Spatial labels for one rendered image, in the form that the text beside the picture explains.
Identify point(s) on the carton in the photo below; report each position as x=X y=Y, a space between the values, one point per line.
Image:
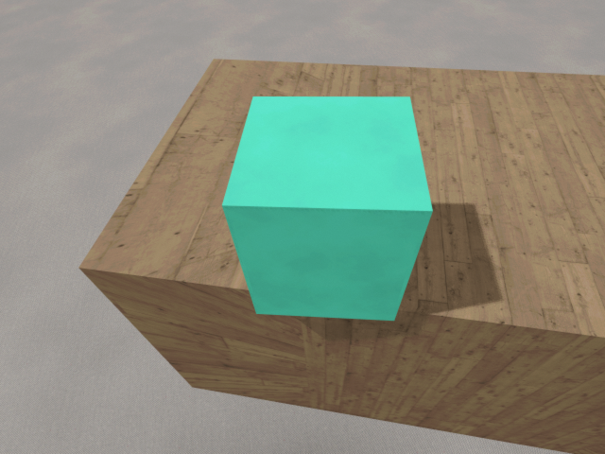
x=328 y=204

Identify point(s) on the pedestal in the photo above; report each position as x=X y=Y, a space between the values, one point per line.
x=500 y=333

